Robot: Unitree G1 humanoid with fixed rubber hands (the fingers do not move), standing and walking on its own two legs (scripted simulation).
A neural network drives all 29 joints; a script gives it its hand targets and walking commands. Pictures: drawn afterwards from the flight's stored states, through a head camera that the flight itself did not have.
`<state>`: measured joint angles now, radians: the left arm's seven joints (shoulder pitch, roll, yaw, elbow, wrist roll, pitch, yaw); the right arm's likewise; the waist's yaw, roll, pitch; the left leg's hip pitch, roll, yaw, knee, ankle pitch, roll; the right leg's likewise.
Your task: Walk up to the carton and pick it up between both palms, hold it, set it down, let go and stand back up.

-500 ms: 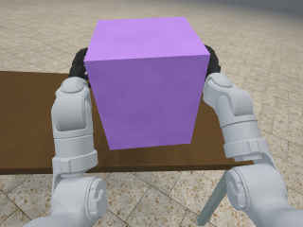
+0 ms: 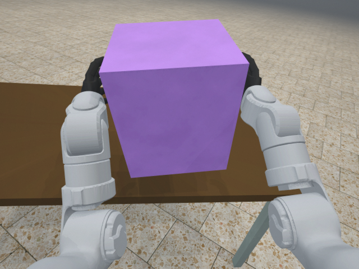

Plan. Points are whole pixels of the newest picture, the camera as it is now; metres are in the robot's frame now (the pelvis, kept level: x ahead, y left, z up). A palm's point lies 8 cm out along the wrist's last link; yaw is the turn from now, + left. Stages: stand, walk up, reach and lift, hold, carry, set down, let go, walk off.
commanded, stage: hold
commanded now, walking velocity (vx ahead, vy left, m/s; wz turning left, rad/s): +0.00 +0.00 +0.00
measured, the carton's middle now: (173, 100) +0.39 +0.01 +0.24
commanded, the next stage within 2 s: none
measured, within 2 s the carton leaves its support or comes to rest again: neither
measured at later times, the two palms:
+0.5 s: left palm (93, 96) +0.35 +0.17 +0.26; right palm (248, 91) +0.37 -0.13 +0.28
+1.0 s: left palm (93, 97) +0.35 +0.17 +0.26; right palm (248, 91) +0.36 -0.14 +0.28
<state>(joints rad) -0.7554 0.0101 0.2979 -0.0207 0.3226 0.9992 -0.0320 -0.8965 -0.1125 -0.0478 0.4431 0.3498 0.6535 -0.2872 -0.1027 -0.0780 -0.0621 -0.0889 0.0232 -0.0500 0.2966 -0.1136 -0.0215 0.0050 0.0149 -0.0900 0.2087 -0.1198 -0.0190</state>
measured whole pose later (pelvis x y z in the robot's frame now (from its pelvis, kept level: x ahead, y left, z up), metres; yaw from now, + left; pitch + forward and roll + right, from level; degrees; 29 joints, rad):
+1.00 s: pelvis +0.00 +0.00 +0.00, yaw +0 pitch -5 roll -1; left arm -0.76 0.01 0.30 -0.01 0.32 1.00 -0.03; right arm -0.91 -0.11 -0.06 0.45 0.35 0.66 -0.28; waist -0.10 -0.08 -0.06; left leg -0.09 0.02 -0.05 0.30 -0.11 -0.02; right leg 0.00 0.02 -0.09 0.21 -0.12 -0.02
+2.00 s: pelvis +0.00 +0.00 +0.00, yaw +0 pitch -6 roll -1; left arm -0.75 0.01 0.29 -0.04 0.32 1.01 -0.03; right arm -0.89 -0.11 -0.06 0.43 0.35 0.66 -0.29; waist -0.10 -0.08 -0.05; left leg -0.08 0.02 -0.05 0.29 -0.11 -0.02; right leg 0.01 0.01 -0.09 0.21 -0.12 -0.02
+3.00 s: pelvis +0.00 +0.00 +0.00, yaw +0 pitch -5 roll -1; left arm -0.76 0.01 0.29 -0.04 0.32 1.00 -0.03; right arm -0.90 -0.11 -0.06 0.44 0.35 0.65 -0.29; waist -0.10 -0.08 -0.06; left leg -0.10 0.02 -0.05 0.30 -0.11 -0.02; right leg 0.00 0.02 -0.09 0.21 -0.12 -0.02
